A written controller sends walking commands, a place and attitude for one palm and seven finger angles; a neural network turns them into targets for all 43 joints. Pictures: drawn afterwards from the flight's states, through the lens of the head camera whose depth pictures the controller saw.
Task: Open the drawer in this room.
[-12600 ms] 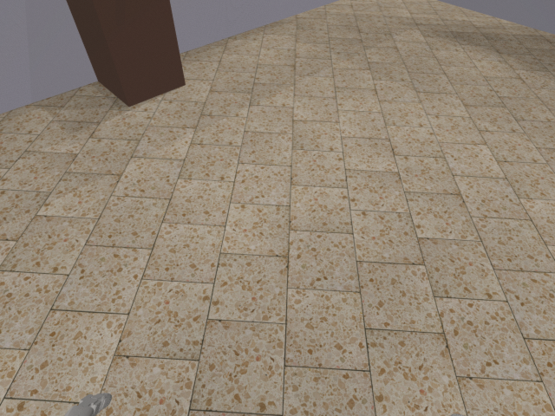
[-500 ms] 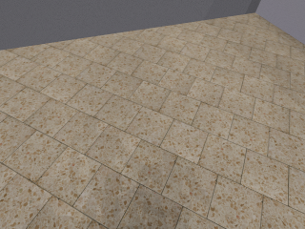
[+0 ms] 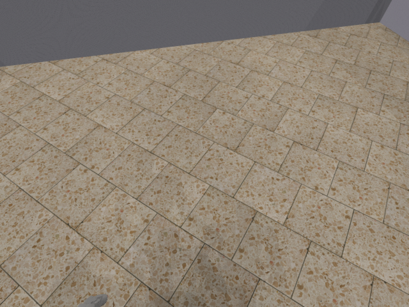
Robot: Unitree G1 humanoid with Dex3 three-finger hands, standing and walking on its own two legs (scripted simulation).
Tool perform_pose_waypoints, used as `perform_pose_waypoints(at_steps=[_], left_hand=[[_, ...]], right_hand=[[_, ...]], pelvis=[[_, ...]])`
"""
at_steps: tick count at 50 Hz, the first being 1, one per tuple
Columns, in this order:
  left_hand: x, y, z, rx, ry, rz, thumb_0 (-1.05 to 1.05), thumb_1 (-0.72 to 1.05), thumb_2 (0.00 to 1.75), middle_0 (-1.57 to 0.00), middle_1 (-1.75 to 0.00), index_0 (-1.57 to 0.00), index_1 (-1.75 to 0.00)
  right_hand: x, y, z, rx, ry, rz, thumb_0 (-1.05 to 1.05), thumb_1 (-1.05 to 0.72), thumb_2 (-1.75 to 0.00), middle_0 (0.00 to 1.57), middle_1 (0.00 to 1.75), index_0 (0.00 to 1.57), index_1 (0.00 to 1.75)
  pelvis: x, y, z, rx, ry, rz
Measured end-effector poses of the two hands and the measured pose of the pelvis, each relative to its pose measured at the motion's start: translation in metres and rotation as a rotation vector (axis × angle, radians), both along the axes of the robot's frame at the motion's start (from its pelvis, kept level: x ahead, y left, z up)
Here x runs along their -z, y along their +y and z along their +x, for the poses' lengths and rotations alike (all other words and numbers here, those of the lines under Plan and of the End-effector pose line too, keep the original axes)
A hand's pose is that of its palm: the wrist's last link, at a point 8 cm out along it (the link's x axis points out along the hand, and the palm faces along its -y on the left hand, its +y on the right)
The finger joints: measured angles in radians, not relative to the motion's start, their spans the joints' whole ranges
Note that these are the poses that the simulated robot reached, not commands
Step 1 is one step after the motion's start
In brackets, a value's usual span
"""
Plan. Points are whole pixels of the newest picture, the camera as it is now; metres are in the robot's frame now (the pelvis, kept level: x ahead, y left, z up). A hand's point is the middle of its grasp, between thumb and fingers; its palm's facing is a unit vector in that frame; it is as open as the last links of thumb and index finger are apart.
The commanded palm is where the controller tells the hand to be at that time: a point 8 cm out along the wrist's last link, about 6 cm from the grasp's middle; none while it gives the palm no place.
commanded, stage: turn or walk to find it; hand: left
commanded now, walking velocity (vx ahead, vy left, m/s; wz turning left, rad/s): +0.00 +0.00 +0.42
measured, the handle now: out of the picture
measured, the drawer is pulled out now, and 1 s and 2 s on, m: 0.00 0.00 0.00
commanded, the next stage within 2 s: none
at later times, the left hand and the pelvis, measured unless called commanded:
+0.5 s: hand out of the picture -0.04 +0.16 -0.16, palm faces +0.27 -0.93 -0.26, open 7.3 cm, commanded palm none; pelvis -0.03 -0.03 +0.00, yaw +14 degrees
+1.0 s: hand out of the picture -0.06 +0.24 -0.17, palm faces +0.44 -0.87 -0.24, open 7.4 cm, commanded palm none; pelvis -0.05 +0.01 +0.00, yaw +25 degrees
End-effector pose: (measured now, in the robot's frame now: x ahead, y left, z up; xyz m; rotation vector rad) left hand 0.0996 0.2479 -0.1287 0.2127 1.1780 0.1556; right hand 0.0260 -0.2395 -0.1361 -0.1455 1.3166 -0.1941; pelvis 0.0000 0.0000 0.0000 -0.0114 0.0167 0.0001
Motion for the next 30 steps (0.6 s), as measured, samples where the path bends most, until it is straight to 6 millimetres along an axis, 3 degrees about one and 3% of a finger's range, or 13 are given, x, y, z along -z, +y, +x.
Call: perform_pose_waypoints(at_steps=[6,12,17,23,30], left_hand=[[-0.007,-0.033,-0.006,-0.016,-0.072,0.027,0.0,0.91,0.9,-0.2,-0.3,-0.19,-0.3],[-0.017,-0.051,-0.048,-0.096,-0.033,0.031,0.0,0.91,0.9,-0.21,-0.3,-0.2,-0.3],[-0.014,-0.055,-0.085,-0.177,0.005,0.022,0.0,0.91,0.9,-0.21,-0.3,-0.2,-0.3],[-0.003,-0.046,-0.138,-0.275,0.082,0.005,0.0,0.92,0.9,-0.21,-0.3,-0.2,-0.3],[0.026,-0.018,-0.208,-0.395,0.183,-0.04,0.0,0.91,0.9,-0.21,-0.3,-0.2,-0.3]], right_hand=[[0.023,-0.032,-0.02,-0.007,0.054,0.035,0.01,-0.9,-0.9,0.2,0.3,0.2,0.3],[0.019,-0.056,-0.01,-0.062,0.062,0.036,0.01,-0.91,-0.9,0.2,0.3,0.2,0.3],[0.016,-0.063,0.006,-0.13,0.069,0.018,0.01,-0.91,-0.9,0.2,0.3,0.2,0.3],[0.011,-0.048,0.042,-0.238,0.048,-0.01,0.01,-0.91,-0.9,0.19,0.3,0.2,0.3],[0.0,0.008,0.102,-0.393,-0.095,-0.045,0.01,-0.91,-0.9,0.19,0.3,0.2,0.3]], pelvis=[[0.009,-0.028,-0.011,-0.049,0.0,0.021],[0.0,-0.043,-0.016,-0.115,-0.018,0.048],[-0.001,-0.047,-0.018,-0.171,-0.022,0.05],[0.001,-0.039,-0.024,-0.229,-0.016,0.045],[0.014,-0.01,-0.036,-0.299,-0.014,0.008]])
